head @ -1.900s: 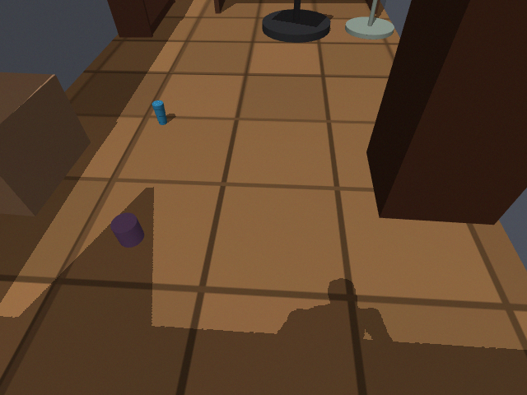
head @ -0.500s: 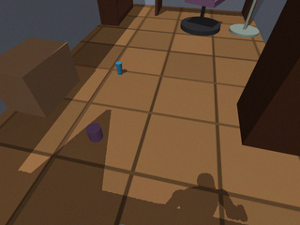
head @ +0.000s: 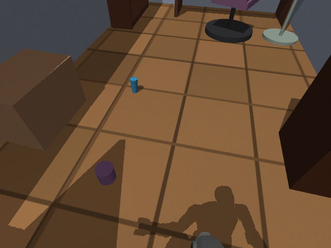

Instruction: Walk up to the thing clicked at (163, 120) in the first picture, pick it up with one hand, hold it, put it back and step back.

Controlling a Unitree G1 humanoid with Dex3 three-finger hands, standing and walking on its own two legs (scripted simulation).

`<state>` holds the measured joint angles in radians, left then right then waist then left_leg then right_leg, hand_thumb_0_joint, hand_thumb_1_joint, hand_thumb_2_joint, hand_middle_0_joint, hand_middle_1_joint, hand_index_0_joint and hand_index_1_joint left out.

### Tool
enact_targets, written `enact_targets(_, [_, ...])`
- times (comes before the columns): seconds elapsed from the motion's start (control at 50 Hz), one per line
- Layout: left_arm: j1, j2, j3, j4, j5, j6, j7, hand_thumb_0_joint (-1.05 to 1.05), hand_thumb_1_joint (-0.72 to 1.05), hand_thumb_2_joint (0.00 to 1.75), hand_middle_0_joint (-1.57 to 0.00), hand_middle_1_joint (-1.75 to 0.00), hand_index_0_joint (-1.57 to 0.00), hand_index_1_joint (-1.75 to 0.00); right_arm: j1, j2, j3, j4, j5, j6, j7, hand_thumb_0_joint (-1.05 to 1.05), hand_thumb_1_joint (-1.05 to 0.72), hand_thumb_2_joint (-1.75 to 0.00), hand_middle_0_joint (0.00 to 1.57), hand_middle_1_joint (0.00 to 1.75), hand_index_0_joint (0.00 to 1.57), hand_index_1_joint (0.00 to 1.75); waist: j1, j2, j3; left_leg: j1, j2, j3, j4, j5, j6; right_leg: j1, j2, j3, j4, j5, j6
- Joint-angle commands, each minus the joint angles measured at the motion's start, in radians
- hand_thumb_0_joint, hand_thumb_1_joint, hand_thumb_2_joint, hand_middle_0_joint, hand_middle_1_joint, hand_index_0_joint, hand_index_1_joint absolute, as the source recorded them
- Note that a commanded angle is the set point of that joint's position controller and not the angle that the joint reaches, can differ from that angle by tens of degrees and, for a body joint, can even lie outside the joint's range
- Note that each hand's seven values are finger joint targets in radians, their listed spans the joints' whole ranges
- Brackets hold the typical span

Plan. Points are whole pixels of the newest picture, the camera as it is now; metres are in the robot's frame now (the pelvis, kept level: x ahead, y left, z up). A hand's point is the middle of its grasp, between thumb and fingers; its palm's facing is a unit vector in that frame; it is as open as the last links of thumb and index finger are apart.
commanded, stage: walk up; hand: left
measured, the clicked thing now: (134, 85) +1.65 +0.21 -0.70
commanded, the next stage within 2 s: none
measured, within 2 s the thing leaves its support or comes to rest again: neither
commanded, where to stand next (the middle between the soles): +1.33 -0.02 m, yaw +3 degrees
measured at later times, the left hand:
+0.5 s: hand (87, 197) +0.32 +0.24 -0.15, palm faces +0.07 -0.93 -0.36, open 7.4 cm
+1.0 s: hand (106, 116) +0.67 +0.23 -0.14, palm faces -0.06 -0.93 -0.37, open 7.4 cm
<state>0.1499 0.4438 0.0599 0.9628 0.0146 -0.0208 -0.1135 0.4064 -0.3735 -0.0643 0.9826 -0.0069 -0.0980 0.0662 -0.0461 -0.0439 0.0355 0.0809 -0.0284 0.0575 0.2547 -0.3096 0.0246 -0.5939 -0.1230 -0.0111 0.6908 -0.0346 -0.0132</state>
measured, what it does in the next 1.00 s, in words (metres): walks ahead: right foot, then left foot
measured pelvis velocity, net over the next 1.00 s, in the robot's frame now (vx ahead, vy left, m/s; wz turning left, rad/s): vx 0.58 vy -0.05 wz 0.03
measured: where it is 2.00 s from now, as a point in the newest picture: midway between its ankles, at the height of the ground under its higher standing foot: (166, 143)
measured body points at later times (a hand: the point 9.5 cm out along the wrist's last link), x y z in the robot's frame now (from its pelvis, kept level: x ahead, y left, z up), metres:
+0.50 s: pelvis +0.31 -0.04 -0.01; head +0.33 -0.03 +0.44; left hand +0.32 +0.29 -0.12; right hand +0.47 -0.35 -0.10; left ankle +0.47 +0.11 -0.71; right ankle +0.23 -0.14 -0.74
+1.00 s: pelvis +0.58 -0.05 -0.01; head +0.59 -0.06 +0.44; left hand +0.67 +0.28 -0.11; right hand +0.62 -0.37 -0.13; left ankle +0.49 +0.10 -0.74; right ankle +0.72 -0.18 -0.73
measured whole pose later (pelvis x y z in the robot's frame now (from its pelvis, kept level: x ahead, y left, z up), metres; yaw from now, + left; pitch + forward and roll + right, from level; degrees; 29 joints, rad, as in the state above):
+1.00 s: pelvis +0.58 -0.05 -0.01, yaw +2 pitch -3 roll +3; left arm 0.22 0.43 0.06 0.88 0.01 -0.05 -0.10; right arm 0.34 -0.42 -0.06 0.88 -0.01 -0.08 0.05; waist -0.04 -0.03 0.07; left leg -0.05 0.05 0.14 0.49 -0.39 -0.03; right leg -0.47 -0.11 -0.02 0.63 -0.11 -0.02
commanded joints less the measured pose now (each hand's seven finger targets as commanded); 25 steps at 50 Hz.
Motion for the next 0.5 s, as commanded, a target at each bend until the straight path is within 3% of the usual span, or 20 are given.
enact_targets(0.0, [-0.237,0.127,0.030,-0.154,-0.007,-0.043,0.008,0.00,0.90,0.90,-0.20,-0.30,-0.20,-0.30,-0.014,-0.305,-0.081,-0.096,0.001,-0.023,-0.031,0.00,-0.90,-0.90,0.20,0.30,0.20,0.30,-0.023,0.114,0.060,-0.040,0.233,-0.102,-0.060,0.430,0.093,0.031,0.041,-0.074,-0.156,0.015,-0.024])
enact_targets(0.04, [-0.219,0.123,0.036,-0.143,-0.004,-0.045,0.017,0.00,0.90,0.90,-0.20,-0.30,-0.20,-0.30,-0.010,-0.308,-0.085,-0.109,-0.004,-0.014,-0.039,0.00,-0.90,-0.90,0.20,0.30,0.20,0.30,-0.016,0.111,0.005,-0.037,0.229,-0.081,0.054,0.540,0.094,0.148,0.089,-0.118,-0.184,-0.055,-0.043])
enact_targets(0.06, [-0.155,0.129,0.045,-0.128,-0.005,-0.044,0.023,0.00,0.90,0.90,-0.20,-0.30,-0.20,-0.30,-0.006,-0.307,-0.084,-0.117,-0.007,-0.010,-0.045,0.00,-0.90,-0.90,0.20,0.30,0.20,0.30,0.012,0.115,-0.034,-0.047,0.227,-0.071,0.151,0.622,0.088,0.249,0.112,-0.125,-0.190,-0.095,-0.051])
enact_targets(0.08, [0.000,0.144,0.061,-0.089,-0.006,-0.047,0.033,0.00,0.90,0.90,-0.20,-0.30,-0.20,-0.30,-0.035,-0.304,-0.081,-0.132,-0.011,-0.006,-0.046,0.00,-0.90,-0.90,0.20,0.30,0.20,0.30,0.094,0.091,-0.141,-0.075,0.198,-0.032,0.351,0.657,0.087,0.458,0.124,-0.140,-0.231,-0.083,-0.066])
enact_targets(0.1, [0.167,0.198,0.087,-0.037,0.001,-0.054,0.045,0.00,0.90,0.90,-0.20,-0.30,-0.20,-0.30,0.004,-0.247,-0.058,-0.144,-0.011,-0.005,-0.046,0.00,-0.90,-0.90,0.20,0.30,0.20,0.30,0.150,0.009,-0.249,-0.254,0.149,-0.019,0.591,0.490,0.064,0.735,0.065,-0.052,-0.180,-0.121,-0.090])
enact_targets(0.12, [0.288,0.267,0.112,-0.030,0.012,-0.062,0.056,0.00,0.90,0.90,-0.20,-0.30,-0.20,-0.30,0.046,-0.176,-0.031,-0.165,-0.001,-0.007,-0.042,0.00,-0.90,-0.90,0.20,0.30,0.20,0.30,0.179,-0.172,-0.336,-0.521,0.053,-0.004,0.831,0.049,0.049,0.971,-0.161,0.249,-0.204,-0.298,-0.134])
enact_targets(0.14, [0.289,0.315,0.120,-0.040,-0.001,-0.067,0.062,0.00,0.90,0.90,-0.20,-0.30,-0.20,-0.30,0.045,-0.232,-0.041,-0.163,0.013,-0.009,-0.048,0.00,-0.90,-0.90,0.20,0.30,0.20,0.30,0.184,-0.188,-0.326,-0.757,-0.031,-0.040,0.958,-0.213,0.030,1.095,-0.333,0.618,-0.324,-0.256,-0.252])
enact_targets(0.16, [0.235,0.324,0.126,-0.066,-0.014,-0.069,0.070,0.00,0.90,0.90,-0.20,-0.30,-0.20,-0.30,-0.013,-0.295,-0.047,-0.150,0.012,-0.013,-0.062,0.00,-0.90,-0.90,0.20,0.30,0.20,0.30,0.183,-0.127,-0.304,-0.796,0.043,-0.109,1.051,-0.200,0.035,1.025,-0.376,0.657,-0.336,-0.212,-0.308])
enact_targets(0.18, [0.200,0.285,0.113,-0.079,-0.021,-0.070,0.075,0.00,0.90,0.90,-0.20,-0.30,-0.20,-0.30,-0.100,-0.300,-0.053,-0.148,0.013,-0.022,-0.057,0.00,-0.90,-0.90,0.20,0.30,0.20,0.30,0.181,-0.058,-0.223,-0.763,0.070,-0.142,1.089,-0.143,0.031,0.870,-0.329,0.525,-0.362,-0.106,-0.308])
enact_targets(0.2, [0.157,0.254,0.098,-0.088,-0.023,-0.075,0.081,0.00,0.90,0.90,-0.20,-0.30,-0.20,-0.30,-0.124,-0.270,-0.047,-0.151,0.021,-0.021,-0.050,0.00,-0.90,-0.90,0.20,0.30,0.20,0.30,0.153,-0.029,-0.142,-0.720,0.086,-0.164,1.062,-0.072,0.035,0.731,-0.266,0.359,-0.377,0.005,-0.272])
enact_targets(0.22, [0.128,0.229,0.083,-0.095,-0.019,-0.079,0.085,0.00,0.90,0.90,-0.20,-0.30,-0.20,-0.30,-0.114,-0.243,-0.040,-0.147,0.025,-0.017,-0.041,0.00,-0.90,-0.90,0.20,0.30,0.20,0.30,0.119,-0.047,-0.090,-0.678,0.089,-0.160,1.000,-0.031,0.045,0.631,-0.196,0.236,-0.369,0.103,-0.224])
enact_targets(0.24, [0.101,0.212,0.076,-0.094,-0.019,-0.083,0.083,0.00,0.90,0.90,-0.20,-0.30,-0.20,-0.30,-0.072,-0.217,-0.035,-0.139,0.023,-0.008,-0.036,0.00,-0.90,-0.90,0.20,0.30,0.20,0.30,0.087,-0.070,-0.047,-0.615,0.102,-0.158,0.919,-0.007,0.043,0.522,-0.159,0.159,-0.380,0.113,-0.187])
enact_targets(0.3, [0.057,0.195,0.067,-0.122,-0.017,-0.098,0.077,0.00,0.90,0.90,-0.20,-0.30,-0.20,-0.30,-0.064,-0.206,-0.048,-0.133,0.003,0.014,-0.015,0.00,-0.90,-0.90,0.20,0.30,0.20,0.30,0.047,-0.063,0.019,-0.597,0.103,-0.134,0.817,0.065,0.005,0.405,-0.129,0.050,-0.433,0.062,-0.199])
enact_targets(0.36, [-0.006,0.214,0.066,-0.162,-0.005,-0.111,0.069,0.00,0.90,0.90,-0.20,-0.30,-0.20,-0.30,-0.166,-0.207,-0.052,-0.172,-0.002,0.021,0.009,0.00,-0.90,-0.90,0.20,0.30,0.20,0.30,0.034,-0.072,0.080,-0.585,0.132,-0.058,0.562,0.133,-0.033,0.303,-0.119,-0.011,-0.522,-0.139,-0.210])
enact_targets(0.4, [0.027,0.219,0.068,-0.161,0.002,-0.114,0.061,0.00,0.90,0.90,-0.20,-0.30,-0.20,-0.30,-0.242,-0.201,-0.051,-0.190,-0.004,0.018,0.024,0.00,-0.90,-0.90,0.20,0.30,0.20,0.30,0.061,-0.064,0.083,-0.531,0.137,-0.033,0.426,0.243,-0.027,0.304,-0.095,-0.036,-0.520,-0.159,-0.175])
enact_targets(0.44, [0.074,0.227,0.064,-0.147,0.001,-0.110,0.056,0.00,0.90,0.90,-0.20,-0.30,-0.20,-0.30,-0.287,-0.197,-0.055,-0.197,-0.005,0.012,0.028,0.00,-0.90,-0.90,0.20,0.30,0.20,0.30,0.083,-0.049,0.060,-0.455,0.124,-0.010,0.361,0.317,-0.020,0.318,-0.096,-0.037,-0.485,-0.170,-0.161])
enact_targets(0.48, [0.086,0.244,0.069,-0.146,0.000,-0.098,0.057,0.00,0.90,0.90,-0.20,-0.30,-0.20,-0.30,-0.271,-0.202,-0.061,-0.190,-0.013,0.009,0.027,0.00,-0.90,-0.90,0.20,0.30,0.20,0.30,0.076,-0.039,0.018,-0.421,0.118,0.002,0.326,0.266,-0.001,0.391,-0.131,-0.015,-0.436,-0.134,-0.168])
